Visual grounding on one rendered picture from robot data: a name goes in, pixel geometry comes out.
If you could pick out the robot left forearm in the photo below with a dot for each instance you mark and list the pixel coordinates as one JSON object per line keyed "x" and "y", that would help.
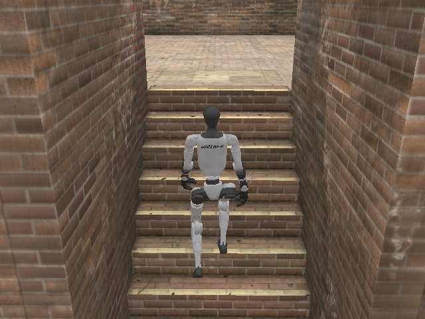
{"x": 184, "y": 173}

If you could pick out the right robot hand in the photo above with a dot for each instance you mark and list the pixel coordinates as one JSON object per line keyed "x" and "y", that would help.
{"x": 243, "y": 196}

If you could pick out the right robot foot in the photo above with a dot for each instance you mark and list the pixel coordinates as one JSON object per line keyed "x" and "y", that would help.
{"x": 222, "y": 248}

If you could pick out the robot head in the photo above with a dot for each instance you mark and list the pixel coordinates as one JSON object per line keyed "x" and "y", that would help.
{"x": 211, "y": 115}

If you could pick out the robot left upper arm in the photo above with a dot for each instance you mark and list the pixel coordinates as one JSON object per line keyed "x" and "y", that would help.
{"x": 190, "y": 142}

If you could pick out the left robot hand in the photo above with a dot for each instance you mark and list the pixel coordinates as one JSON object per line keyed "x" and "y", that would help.
{"x": 190, "y": 180}

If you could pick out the robot right forearm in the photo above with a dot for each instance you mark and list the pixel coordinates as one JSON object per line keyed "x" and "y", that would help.
{"x": 242, "y": 179}

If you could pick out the robot right upper arm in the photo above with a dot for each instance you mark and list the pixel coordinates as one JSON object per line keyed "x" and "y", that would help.
{"x": 235, "y": 150}

